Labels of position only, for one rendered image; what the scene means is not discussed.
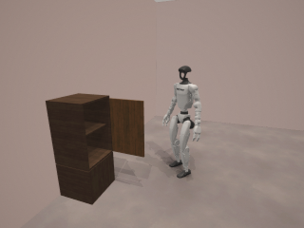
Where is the robot left upper arm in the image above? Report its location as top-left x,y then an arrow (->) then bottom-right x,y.
188,84 -> 200,108

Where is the robot left forearm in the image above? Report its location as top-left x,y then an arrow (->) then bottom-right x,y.
195,102 -> 202,126

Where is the right robot hand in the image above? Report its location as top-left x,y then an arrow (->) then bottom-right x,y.
162,114 -> 170,126

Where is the robot right upper arm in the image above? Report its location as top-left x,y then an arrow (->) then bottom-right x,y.
172,83 -> 179,103

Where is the right robot thigh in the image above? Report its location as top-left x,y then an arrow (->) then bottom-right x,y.
169,115 -> 180,146

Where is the left robot hand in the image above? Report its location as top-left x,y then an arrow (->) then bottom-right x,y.
192,125 -> 201,141

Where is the robot right forearm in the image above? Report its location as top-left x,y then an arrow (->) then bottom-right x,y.
166,101 -> 177,115

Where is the cupboard door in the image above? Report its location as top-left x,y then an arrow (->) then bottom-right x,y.
109,98 -> 144,157

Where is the robot left shin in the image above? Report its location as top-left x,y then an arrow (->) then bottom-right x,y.
180,146 -> 190,172

